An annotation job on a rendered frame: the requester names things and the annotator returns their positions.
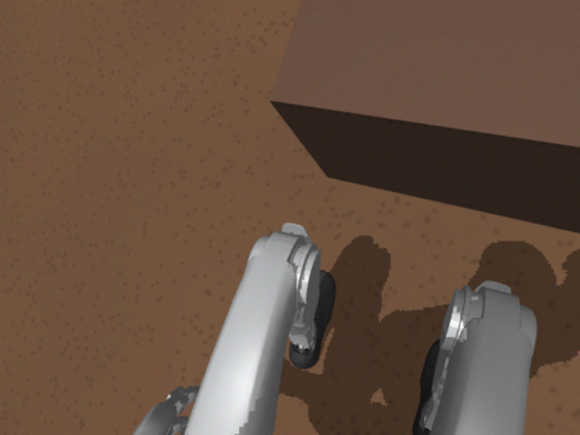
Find right robot foot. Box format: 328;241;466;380
412;339;440;435

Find left robot hand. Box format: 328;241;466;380
133;386;200;435

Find left robot foot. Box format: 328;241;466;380
289;270;336;369

